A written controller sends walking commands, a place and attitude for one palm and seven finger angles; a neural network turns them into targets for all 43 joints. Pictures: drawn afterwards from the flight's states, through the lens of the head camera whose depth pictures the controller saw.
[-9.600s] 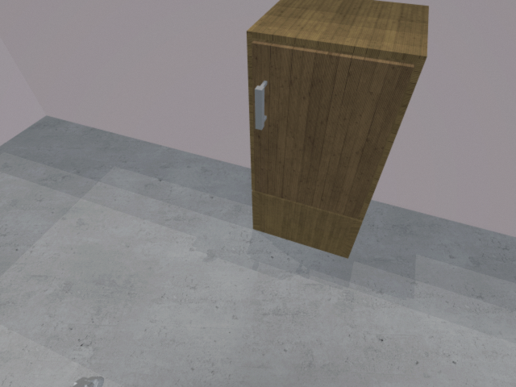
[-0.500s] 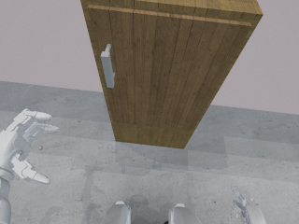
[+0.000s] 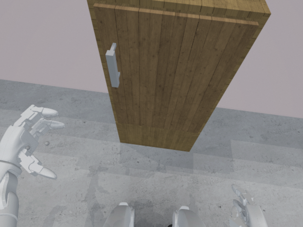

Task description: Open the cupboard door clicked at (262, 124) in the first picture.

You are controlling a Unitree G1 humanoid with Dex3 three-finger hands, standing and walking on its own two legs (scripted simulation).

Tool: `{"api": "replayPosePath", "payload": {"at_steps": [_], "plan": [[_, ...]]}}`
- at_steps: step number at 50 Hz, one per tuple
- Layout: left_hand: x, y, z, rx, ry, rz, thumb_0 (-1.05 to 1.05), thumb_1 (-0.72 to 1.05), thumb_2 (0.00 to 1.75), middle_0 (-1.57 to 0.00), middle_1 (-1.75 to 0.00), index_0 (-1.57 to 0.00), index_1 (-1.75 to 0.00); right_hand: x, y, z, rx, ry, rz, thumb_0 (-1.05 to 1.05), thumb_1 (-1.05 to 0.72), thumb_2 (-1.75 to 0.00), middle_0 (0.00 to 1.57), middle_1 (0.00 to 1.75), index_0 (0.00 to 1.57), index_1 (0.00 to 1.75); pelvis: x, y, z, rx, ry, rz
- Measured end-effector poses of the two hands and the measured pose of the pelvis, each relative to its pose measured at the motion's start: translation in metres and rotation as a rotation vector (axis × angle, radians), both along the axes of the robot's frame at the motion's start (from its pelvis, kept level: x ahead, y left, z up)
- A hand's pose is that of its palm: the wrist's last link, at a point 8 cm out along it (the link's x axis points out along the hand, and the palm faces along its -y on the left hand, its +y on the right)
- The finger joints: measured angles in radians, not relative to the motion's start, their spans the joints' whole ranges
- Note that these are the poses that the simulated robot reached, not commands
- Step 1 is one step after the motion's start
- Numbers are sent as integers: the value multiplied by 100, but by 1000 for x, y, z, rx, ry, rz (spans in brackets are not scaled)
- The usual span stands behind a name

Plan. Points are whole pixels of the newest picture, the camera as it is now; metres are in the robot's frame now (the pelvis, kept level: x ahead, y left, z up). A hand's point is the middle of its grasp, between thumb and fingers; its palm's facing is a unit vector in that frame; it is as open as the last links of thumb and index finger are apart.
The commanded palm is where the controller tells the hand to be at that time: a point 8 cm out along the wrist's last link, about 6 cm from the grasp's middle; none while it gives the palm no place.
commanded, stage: move the hooked fingers beside the handle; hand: left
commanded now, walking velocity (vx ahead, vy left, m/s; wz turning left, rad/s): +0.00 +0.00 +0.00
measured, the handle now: (114, 66) +0.58 +0.16 +0.04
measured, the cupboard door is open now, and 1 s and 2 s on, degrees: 0 0 0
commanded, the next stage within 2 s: none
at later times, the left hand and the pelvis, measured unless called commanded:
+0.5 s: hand (68, 112) +0.39 +0.25 +0.05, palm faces -0.11 -0.99 -0.04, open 14.0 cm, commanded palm +0.37 +0.29 +0.05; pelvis +0.00 +0.00 +0.00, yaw -1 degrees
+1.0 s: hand (80, 93) +0.45 +0.23 +0.05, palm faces -0.10 -0.99 -0.04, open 14.0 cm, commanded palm +0.45 +0.28 +0.05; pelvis +0.00 +0.00 -0.01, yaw -2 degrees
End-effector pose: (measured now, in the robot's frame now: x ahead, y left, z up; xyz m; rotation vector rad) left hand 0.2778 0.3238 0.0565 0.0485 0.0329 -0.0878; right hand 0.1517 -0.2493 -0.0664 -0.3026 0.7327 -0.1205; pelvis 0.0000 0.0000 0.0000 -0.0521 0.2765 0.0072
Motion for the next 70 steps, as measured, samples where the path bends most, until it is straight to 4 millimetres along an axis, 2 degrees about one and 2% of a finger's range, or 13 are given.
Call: {"api": "replayPosePath", "payload": {"at_steps": [6, 14, 25, 48, 60, 70], "plan": [[29, -3, -6, -11, 9, -17, -2, -51, 30, -30, -120, -30, -120, -8, -5, -6, -20, 36, -20, 1, -90, -90, 20, 30, 21, 30, -2, 0, -4, -1, 12, -2], [60, -12, -1, -9, 6, -29, -2, -50, 30, -30, -120, -30, -120, -29, -8, -9, -12, 106, -71, 1, -90, -90, 20, 30, 21, 30, 1, 2, -1, 4, 31, -17], [93, -22, -4, -6, 6, -25, -2, -50, 30, -30, -120, -30, -120, -56, -12, -18, -15, 229, -121, 1, -90, -90, 20, 30, 21, 30, 5, 5, 0, 6, 53, -23], [152, -34, -3, -10, -8, -8, -2, -50, 30, -30, -120, -30, -120, -87, -17, -31, -22, 375, -177, 0, -90, -90, 20, 30, 21, 30, 3, 2, -6, 4, 89, -29], [201, -43, -7, -14, -5, -20, -2, -50, 30, -30, -120, -30, -120, -127, -22, -42, -52, 499, -232, 0, -90, -90, 20, 30, 21, 30, -2, 2, -20, -8, 145, -34], [234, -44, -10, -15, 11, -12, -2, -50, 30, -30, -120, -30, -120, -163, -13, -43, -45, 612, -283, 0, -90, -90, 20, 30, 21, 30, -2, 6, -24, -17, 186, -47]]}}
